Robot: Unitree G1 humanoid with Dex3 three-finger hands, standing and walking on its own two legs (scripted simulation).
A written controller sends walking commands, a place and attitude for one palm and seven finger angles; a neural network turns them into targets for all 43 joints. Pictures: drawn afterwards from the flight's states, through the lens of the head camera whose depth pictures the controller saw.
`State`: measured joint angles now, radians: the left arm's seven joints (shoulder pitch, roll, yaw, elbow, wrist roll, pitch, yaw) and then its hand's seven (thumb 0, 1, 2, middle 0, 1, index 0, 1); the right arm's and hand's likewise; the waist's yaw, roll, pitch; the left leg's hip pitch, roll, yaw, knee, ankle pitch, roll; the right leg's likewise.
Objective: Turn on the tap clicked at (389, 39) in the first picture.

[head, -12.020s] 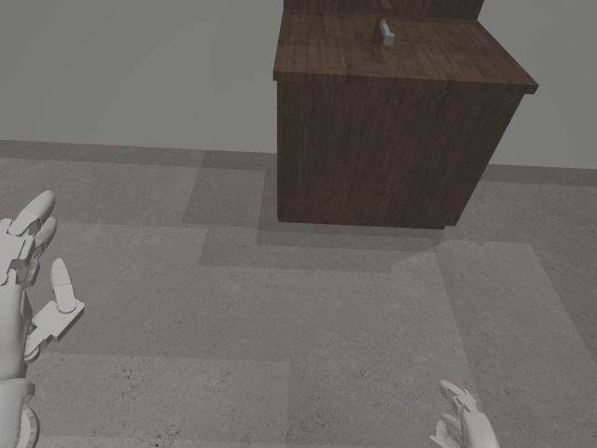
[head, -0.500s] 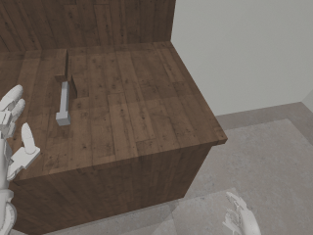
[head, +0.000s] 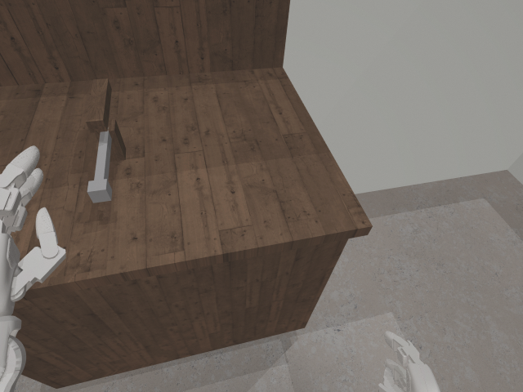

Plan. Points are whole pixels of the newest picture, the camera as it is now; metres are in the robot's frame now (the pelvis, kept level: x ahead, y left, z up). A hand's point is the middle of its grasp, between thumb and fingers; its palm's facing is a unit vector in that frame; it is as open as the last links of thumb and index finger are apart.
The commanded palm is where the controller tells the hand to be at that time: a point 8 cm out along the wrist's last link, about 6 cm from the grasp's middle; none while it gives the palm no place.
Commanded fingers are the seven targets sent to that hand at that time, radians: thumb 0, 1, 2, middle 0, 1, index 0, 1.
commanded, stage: come to a stop and stand still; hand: left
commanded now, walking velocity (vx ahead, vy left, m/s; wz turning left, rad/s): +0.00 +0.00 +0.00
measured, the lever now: (100, 190) +0.38 +0.31 +0.07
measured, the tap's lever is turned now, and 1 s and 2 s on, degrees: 0 0 0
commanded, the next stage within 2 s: look again from close up in 0.48 s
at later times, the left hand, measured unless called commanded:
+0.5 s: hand (55, 239) +0.23 +0.26 +0.17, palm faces +0.39 -0.85 -0.34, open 7.4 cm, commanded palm +0.17 +0.29 +0.18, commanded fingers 0.00 0.90 0.90 -0.20 -0.30 -0.20 -0.30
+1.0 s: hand (47, 236) +0.23 +0.27 +0.17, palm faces +0.40 -0.84 -0.36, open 7.4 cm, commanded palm +0.16 +0.30 +0.18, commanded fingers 0.00 0.90 0.90 -0.20 -0.30 -0.20 -0.30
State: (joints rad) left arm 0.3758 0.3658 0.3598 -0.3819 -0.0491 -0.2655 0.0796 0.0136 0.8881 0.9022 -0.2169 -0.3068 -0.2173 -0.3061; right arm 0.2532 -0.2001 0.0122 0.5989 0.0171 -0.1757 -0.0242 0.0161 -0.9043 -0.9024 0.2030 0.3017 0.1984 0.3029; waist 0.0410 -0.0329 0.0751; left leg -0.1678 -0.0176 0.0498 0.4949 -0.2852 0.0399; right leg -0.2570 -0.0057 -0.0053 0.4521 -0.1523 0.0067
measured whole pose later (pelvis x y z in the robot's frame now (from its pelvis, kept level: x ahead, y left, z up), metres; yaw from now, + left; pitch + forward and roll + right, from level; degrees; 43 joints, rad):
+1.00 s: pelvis +0.01 +0.02 +0.00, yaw +2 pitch -2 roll -1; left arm 0.36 0.39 0.34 -0.47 -0.03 -0.22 0.10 0.01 0.89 0.90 -0.21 -0.31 -0.21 -0.31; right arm 0.23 -0.20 0.04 0.54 0.03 -0.12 -0.04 0.02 -0.90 -0.90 0.20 0.30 0.20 0.30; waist 0.04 -0.03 0.09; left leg -0.16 -0.03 0.03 0.49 -0.29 0.06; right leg -0.22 -0.02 -0.01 0.42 -0.17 0.04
